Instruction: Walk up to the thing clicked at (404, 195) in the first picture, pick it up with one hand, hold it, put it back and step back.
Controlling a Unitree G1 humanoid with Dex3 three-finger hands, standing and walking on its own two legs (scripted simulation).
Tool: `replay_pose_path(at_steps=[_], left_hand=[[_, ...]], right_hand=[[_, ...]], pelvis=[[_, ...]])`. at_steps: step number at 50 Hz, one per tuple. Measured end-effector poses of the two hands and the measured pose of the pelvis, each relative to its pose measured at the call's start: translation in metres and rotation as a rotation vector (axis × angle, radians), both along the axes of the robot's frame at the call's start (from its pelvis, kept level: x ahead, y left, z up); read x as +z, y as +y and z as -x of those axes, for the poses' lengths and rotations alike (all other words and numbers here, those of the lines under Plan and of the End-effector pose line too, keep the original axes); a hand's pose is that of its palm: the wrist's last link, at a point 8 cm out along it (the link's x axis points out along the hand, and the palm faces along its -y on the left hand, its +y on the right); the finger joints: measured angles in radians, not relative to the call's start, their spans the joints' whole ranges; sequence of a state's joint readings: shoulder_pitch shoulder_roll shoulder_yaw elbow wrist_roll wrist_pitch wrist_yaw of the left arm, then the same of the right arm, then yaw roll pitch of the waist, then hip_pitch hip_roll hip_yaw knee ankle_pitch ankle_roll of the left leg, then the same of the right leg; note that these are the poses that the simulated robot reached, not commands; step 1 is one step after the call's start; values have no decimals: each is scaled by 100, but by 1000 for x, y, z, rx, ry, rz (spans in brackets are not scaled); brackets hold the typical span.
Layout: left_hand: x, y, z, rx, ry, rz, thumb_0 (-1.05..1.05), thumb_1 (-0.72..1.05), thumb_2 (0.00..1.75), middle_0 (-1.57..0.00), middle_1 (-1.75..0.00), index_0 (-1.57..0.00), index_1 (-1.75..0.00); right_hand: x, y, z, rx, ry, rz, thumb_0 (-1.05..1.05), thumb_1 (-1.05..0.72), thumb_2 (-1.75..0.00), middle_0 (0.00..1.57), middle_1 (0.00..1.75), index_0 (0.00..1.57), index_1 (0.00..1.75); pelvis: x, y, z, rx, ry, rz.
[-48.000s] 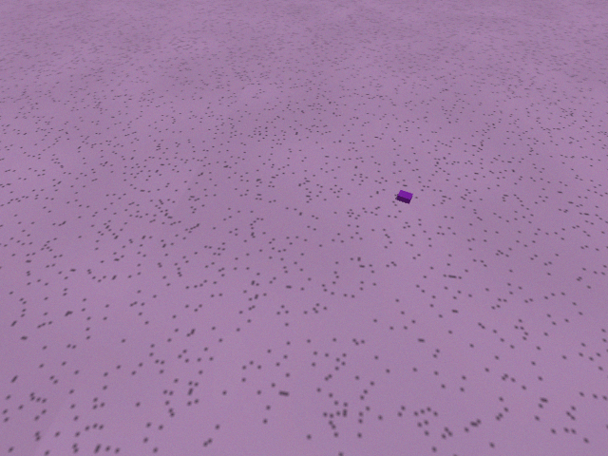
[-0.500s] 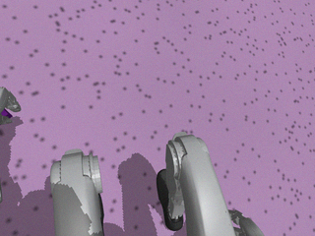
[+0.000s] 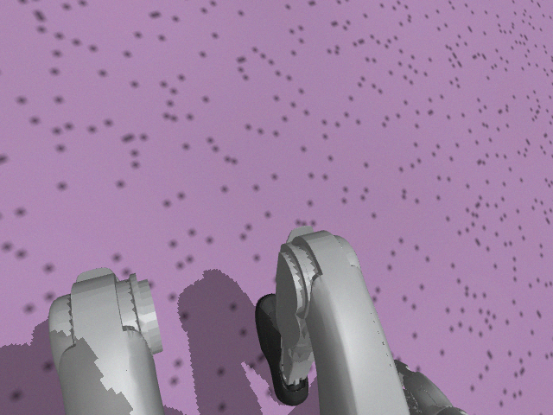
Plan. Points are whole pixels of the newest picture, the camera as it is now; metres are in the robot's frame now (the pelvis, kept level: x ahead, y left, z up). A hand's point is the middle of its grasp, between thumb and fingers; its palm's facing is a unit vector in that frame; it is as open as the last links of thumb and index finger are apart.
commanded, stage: rest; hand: left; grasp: from above
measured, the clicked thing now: out of the picture +0.41 +0.38 -0.25
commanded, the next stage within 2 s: open in 0.82 s
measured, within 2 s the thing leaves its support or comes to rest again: rests again in 0.30 s
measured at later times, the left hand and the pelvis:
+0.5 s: hand out of the picture +0.40 +0.35 -0.24, palm faces -0.45 -0.17 -0.88, open 4.4 cm; pelvis +0.00 +0.00 -0.01, yaw -2 degrees
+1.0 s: hand out of the picture +0.40 +0.35 -0.24, palm faces -0.43 -0.14 -0.89, open 5.0 cm; pelvis -0.01 +0.00 -0.01, yaw -3 degrees
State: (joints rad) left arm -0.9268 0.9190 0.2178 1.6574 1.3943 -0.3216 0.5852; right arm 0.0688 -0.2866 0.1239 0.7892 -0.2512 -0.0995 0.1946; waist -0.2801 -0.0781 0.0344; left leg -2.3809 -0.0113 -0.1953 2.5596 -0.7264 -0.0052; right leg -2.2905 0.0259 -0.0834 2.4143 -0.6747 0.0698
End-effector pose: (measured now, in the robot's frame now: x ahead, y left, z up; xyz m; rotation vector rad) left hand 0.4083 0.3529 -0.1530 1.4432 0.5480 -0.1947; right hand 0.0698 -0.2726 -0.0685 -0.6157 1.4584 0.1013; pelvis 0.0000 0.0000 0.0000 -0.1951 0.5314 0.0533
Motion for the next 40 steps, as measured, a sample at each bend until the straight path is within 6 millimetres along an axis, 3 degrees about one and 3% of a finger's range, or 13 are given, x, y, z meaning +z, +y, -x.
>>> replay_pose_path(at_steps=[11,21,40], left_hand=[[-17,0,-7,36,-15,8,-12,61,0,-97,0,-133,-3],[-27,4,0,40,11,17,-12,61,0,-98,0,-132,-3],[-29,-2,1,-18,-7,-9,-13,59,0,-100,0,-131,-3]], right_hand=[[-3,5,-3,58,1,-27,0,-89,-89,20,30,20,30],[5,3,3,94,19,-10,0,-89,-90,20,30,20,30],[12,17,3,183,2,-52,0,-89,-90,20,30,20,30]], pelvis=[[-8,1,-1,-10,-30,13],[-10,3,1,-16,-57,26],[-10,8,5,-27,-90,51]])
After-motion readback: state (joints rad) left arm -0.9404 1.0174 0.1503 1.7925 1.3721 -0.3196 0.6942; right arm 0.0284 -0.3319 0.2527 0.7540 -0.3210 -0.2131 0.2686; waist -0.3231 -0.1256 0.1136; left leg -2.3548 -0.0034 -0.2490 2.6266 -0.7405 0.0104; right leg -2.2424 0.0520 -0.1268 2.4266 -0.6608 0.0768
